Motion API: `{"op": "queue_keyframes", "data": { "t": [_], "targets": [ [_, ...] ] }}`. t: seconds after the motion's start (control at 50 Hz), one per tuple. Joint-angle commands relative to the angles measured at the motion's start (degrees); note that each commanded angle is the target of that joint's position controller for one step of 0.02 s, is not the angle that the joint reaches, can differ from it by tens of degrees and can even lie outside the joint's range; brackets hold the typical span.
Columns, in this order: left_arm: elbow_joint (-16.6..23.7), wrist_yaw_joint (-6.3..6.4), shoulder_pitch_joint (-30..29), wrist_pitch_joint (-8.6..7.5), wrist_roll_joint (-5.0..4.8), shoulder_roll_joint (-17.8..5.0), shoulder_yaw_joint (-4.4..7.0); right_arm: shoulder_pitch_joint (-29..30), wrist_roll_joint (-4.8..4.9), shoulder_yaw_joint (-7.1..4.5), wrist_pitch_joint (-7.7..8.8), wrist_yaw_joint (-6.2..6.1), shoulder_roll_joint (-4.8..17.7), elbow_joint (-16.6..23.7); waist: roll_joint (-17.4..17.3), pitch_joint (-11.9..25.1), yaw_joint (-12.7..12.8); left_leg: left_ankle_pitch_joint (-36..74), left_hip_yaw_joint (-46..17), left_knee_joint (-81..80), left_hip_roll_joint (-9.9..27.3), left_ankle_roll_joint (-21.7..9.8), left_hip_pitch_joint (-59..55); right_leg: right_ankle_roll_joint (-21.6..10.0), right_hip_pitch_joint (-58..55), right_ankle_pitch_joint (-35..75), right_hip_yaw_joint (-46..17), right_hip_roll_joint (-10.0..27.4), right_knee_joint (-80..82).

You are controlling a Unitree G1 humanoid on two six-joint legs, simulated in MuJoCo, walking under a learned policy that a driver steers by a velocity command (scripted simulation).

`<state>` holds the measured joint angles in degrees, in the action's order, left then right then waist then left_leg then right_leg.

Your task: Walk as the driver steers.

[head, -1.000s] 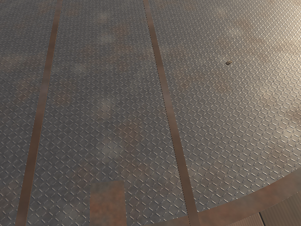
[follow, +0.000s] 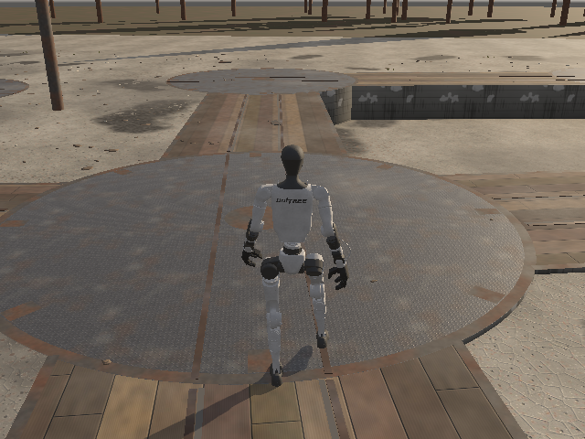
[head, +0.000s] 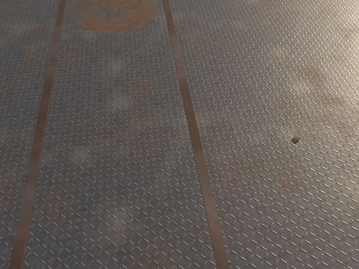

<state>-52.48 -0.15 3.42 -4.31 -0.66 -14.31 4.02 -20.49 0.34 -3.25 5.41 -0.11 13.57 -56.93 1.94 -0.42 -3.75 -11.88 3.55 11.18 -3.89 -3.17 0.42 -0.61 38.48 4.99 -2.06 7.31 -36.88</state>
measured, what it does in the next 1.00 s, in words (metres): walks ahead, turning left: right foot, then left foot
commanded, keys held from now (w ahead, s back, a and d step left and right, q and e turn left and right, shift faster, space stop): w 0.10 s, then w+q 0.90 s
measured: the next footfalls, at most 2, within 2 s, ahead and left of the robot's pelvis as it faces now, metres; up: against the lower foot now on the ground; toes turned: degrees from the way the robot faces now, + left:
right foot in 0.16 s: +0.28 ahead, -0.15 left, +0.00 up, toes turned -2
left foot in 0.72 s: +0.54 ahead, +0.13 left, +0.00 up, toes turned +20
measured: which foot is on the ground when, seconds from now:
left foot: down 0.00-0.16, up 0.18-0.70, down 0.72-1.00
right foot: up 0.00-0.14, down 0.16-0.72, up 0.74-1.00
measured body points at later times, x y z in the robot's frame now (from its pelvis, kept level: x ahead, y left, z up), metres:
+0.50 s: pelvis +0.28 -0.06 +0.00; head +0.30 -0.06 +0.45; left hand +0.25 +0.21 -0.14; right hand +0.46 -0.30 -0.12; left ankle +0.41 +0.14 -0.68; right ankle +0.24 -0.15 -0.75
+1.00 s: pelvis +0.55 +0.06 +0.00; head +0.57 +0.09 +0.45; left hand +0.62 +0.39 -0.10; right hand +0.72 -0.16 -0.11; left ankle +0.51 +0.11 -0.75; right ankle +0.77 -0.06 -0.68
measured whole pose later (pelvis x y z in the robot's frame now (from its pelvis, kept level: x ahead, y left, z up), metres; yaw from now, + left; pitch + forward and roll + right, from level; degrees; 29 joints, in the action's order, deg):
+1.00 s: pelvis +0.55 +0.06 +0.00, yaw +27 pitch +2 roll -1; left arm -45.6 0.6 1.7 -5.8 0.6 -16.5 4.4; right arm -18.0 0.9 -4.6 3.5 -0.1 14.4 -46.4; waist 1.6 -2.1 -2.9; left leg -10.8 -4.8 19.1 -6.6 -6.3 9.5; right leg 2.8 37.7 -6.2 -5.3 6.3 -46.1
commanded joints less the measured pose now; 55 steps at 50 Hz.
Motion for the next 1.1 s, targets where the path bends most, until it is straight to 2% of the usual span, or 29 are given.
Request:
{"op": "queue_keyframes", "data": {
  "t": [0.02,0.1,0.12,0.14,0.16,0.18,0.2,0.22,0.24,0.26,0.28,0.34,0.42,0.52,0.6,0.64,0.68,0.7,0.72,0.74,0.76,0.78,0.8,0.82,0.84,0.88,0.94,1.02,1.1],
  "targets": [
    [4.79,-0.94,-7.38,-0.86,-0.36,-2.45,-0.18,-2.25,0.46,-1.86,0.08,-0.47,9.04,1.09,-4.65,-4.97,-0.42,9.91,-7.23,-3.52,16.55,-8.33,1.54,-0.29,-0.01,0.25,1.38,-1.55,4.53],
    [6.06,-2.07,-6.96,-1.63,-0.67,-4.69,0.18,-2.30,0.72,-2.59,-1.10,-0.85,10.35,0.34,-6.10,-3.81,1.66,18.46,-8.24,2.27,19.63,-6.87,-4.58,-2.93,-3.84,-8.51,2.11,-3.15,7.86],
    [5.32,-2.02,-3.40,-1.87,-0.60,-6.07,0.89,-1.31,0.81,-2.62,-1.37,-0.81,10.56,0.58,-6.73,-1.62,4.01,27.51,-7.97,6.82,18.82,-6.14,-3.83,-3.86,-10.66,-9.94,3.49,-4.93,8.94],
    [2.68,-1.69,5.36,-2.01,-0.45,-8.44,2.31,-0.34,0.77,-2.15,-1.63,-0.72,9.50,0.92,-6.00,3.53,8.40,34.61,-6.22,16.67,15.79,-4.79,-1.09,-5.36,-22.97,-9.10,4.62,-6.59,10.02],
    [0.12,-1.10,17.03,-2.17,0.44,-12.94,3.75,-0.01,0.09,-1.11,-1.60,-0.63,7.41,2.46,-1.94,12.57,12.48,25.00,-3.73,33.47,12.06,-2.65,10.16,-8.95,-41.82,-8.35,-3.98,1.55,7.78],
    [-1.55,-1.08,22.73,-1.77,0.59,-17.60,4.86,-7.34,0.17,1.01,-0.54,-0.13,-0.06,2.78,12.76,21.06,9.67,-9.01,-1.94,55.09,1.64,1.69,34.09,-17.33,-63.29,-18.59,-29.96,16.03,12.70],
    [-1.23,-0.98,22.55,-1.76,0.45,-11.89,3.15,-4.79,1.48,-0.05,0.65,-0.12,4.66,2.05,10.33,22.01,11.32,-21.11,-11.19,63.35,2.24,0.92,40.00,-16.53,-62.24,-23.88,-37.40,16.55,18.41],
    [-0.48,-0.76,17.51,-1.96,0.34,-8.99,2.19,0.36,2.88,-1.25,1.19,-0.16,8.59,3.77,7.74,13.55,10.67,-17.21,-11.34,65.45,5.20,-0.02,43.94,-13.36,-55.23,-22.49,-28.20,14.85,19.30],
    [0.61,-0.70,12.51,-2.11,0.53,-7.13,1.51,3.24,2.83,-1.34,1.14,-0.56,8.63,4.49,3.87,8.90,8.80,-11.84,-9.76,63.43,8.42,-0.19,42.42,-11.55,-46.91,-18.33,-20.79,12.97,20.77],
    [0.72,-0.97,9.03,-2.31,0.81,-4.59,0.83,5.38,1.91,-1.82,0.57,-1.03,8.08,4.55,1.00,4.27,7.35,-8.07,-9.53,59.95,10.07,-0.45,40.11,-9.47,-39.33,-15.15,-14.63,10.00,23.38],
    [0.51,-0.89,7.59,-2.58,1.40,-4.37,0.71,2.97,1.87,-2.06,-0.22,-1.05,6.64,4.35,4.52,3.57,4.94,-5.19,-10.09,57.94,11.73,-0.31,36.33,-9.29,-35.04,-13.22,-10.84,9.54,25.12],
    [-0.74,-0.59,7.70,-3.00,1.53,-4.59,1.03,2.17,2.06,-2.02,-2.27,-0.81,3.63,4.34,2.94,0.58,3.18,-2.01,-9.78,55.05,12.82,0.06,34.77,-9.48,-29.79,-9.00,-3.37,7.96,28.89],
    [-1.45,0.71,9.46,-2.83,1.78,-6.33,1.56,7.70,1.22,-2.28,-2.82,-0.37,3.57,6.84,0.98,-1.93,3.72,8.27,-10.38,45.67,12.20,1.19,40.70,-9.18,-31.55,-2.70,3.93,7.46,30.27],
    [-1.78,1.68,12.69,-2.00,1.11,-7.92,1.85,17.44,0.78,-1.27,-2.53,1.43,2.17,10.67,-0.26,-4.85,6.71,16.17,-4.44,31.59,11.09,0.83,40.02,-7.88,-35.03,-1.19,10.91,7.33,31.00],
    [-2.57,1.75,16.06,-0.34,0.23,-9.11,2.36,22.79,1.04,-0.87,-2.62,3.02,2.17,14.38,-0.16,-6.28,7.81,10.70,-1.04,26.43,9.59,-0.92,42.32,-7.30,-44.08,6.65,13.64,9.80,26.46],
    [-1.82,1.94,14.66,0.39,-0.15,-10.71,2.80,21.70,1.17,-1.53,-2.77,3.65,3.73,15.56,1.75,-4.06,5.66,5.43,2.07,25.63,6.63,-2.76,36.78,-6.23,-45.85,23.42,15.37,10.17,20.77],
    [-0.95,2.27,13.14,1.33,-0.42,-12.51,3.21,13.68,1.52,-3.28,-2.98,3.73,7.06,14.68,4.03,1.43,0.40,0.29,4.84,25.70,2.04,-5.35,24.98,-4.93,-45.47,39.67,16.43,9.62,7.53],
    [-0.36,2.31,11.69,1.55,-0.68,-12.53,3.04,4.36,1.62,-5.14,-3.01,3.16,10.36,12.43,2.99,6.24,-4.74,4.05,4.27,21.26,-0.18,-7.55,11.30,-3.08,-40.37,36.69,17.39,7.49,-4.69],
    [0.99,2.29,12.25,1.02,0.51,-10.58,2.32,-3.38,1.37,-7.07,-3.59,1.73,15.80,10.70,-4.53,11.32,-6.99,2.96,-9.68,19.38,7.71,-10.91,-5.66,-0.30,-25.34,14.49,17.39,4.58,-23.10],
    [4.31,1.31,16.09,-1.12,1.23,-2.17,-0.12,0.21,1.46,-7.35,-3.12,1.57,20.16,12.34,-17.55,16.38,0.59,-4.90,-44.73,10.70,21.69,-22.66,-22.48,3.19,-0.32,-36.14,9.28,-9.30,-43.98],
    [5.81,0.25,9.72,-4.00,-1.07,-6.89,0.57,-2.26,0.45,-5.64,-2.61,1.85,15.45,12.82,-10.00,20.03,-3.27,-7.10,-50.58,4.25,23.16,-21.68,-23.97,1.21,6.10,-37.10,-3.24,-8.13,-47.05],
    [7.19,-0.16,5.53,-5.08,-2.83,-8.09,0.88,-0.71,-0.02,-4.77,-1.86,1.83,12.07,12.57,-7.84,12.99,-3.07,-2.43,-41.36,4.73,21.45,-18.88,-19.05,-0.53,9.34,-32.75,-3.14,-5.45,-44.88],
    [6.65,0.20,5.54,-5.34,-1.99,-7.49,0.83,3.53,0.38,-4.16,-1.21,2.00,9.95,13.18,-2.12,7.42,0.16,4.51,-33.26,5.02,18.52,-16.63,-9.48,-0.95,6.77,-28.26,-3.11,-2.58,-38.66],
    [5.84,0.68,5.95,-4.84,-0.34,-8.34,1.47,7.26,0.49,-3.48,-0.95,1.86,7.79,14.06,-1.58,5.51,2.30,9.65,-27.63,4.72,16.17,-14.87,-2.22,-0.61,2.33,-26.09,-2.96,-0.73,-33.34],
    [5.67,0.70,7.09,-3.96,0.20,-8.62,1.83,9.07,0.06,-3.14,-0.82,1.63,7.25,15.01,-2.26,4.50,3.98,13.09,-25.38,3.64,14.86,-14.42,2.96,-0.11,-1.68,-24.50,-3.18,0.24,-30.83],
    [6.35,0.75,7.28,-2.50,0.90,-7.49,1.89,8.64,0.32,-3.28,-0.68,1.01,8.55,15.17,-2.35,3.41,5.27,16.91,-23.16,1.97,13.77,-14.53,8.05,1.67,-4.09,-22.78,-2.24,0.19,-25.65],
    [8.75,1.06,1.23,-1.66,1.55,-5.95,1.34,5.73,0.52,-3.88,-0.70,-0.23,11.00,14.87,-3.13,1.20,3.80,18.51,-19.58,1.02,11.68,-13.61,11.47,4.01,-2.58,-14.17,-0.95,-1.31,-14.56],
    [11.31,0.26,-6.63,-2.12,0.95,-4.35,0.42,2.73,0.82,-3.82,-1.39,-0.76,10.85,14.36,-6.16,-0.07,0.52,11.71,-17.30,2.30,8.33,-9.76,13.96,3.81,-7.27,-0.32,-0.11,-5.21,2.12],
    [13.59,-0.74,-10.16,-2.94,0.21,-6.30,0.63,-0.39,1.18,-3.66,-1.93,-0.87,10.32,13.32,-7.32,-0.06,-0.74,8.16,-22.65,6.89,10.56,-8.80,8.97,2.62,-8.60,-0.96,-1.64,-6.76,8.32]
  ]
}}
